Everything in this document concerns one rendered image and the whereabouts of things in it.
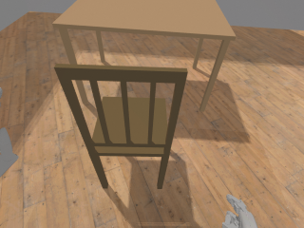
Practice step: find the chair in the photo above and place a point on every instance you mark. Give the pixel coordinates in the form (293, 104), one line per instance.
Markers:
(126, 126)

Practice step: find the left robot hand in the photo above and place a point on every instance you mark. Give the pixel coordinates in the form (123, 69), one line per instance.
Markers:
(7, 157)

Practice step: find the table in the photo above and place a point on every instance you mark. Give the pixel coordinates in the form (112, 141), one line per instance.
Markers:
(201, 19)

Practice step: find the right robot hand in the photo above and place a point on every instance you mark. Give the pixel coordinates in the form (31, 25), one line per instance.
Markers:
(244, 219)

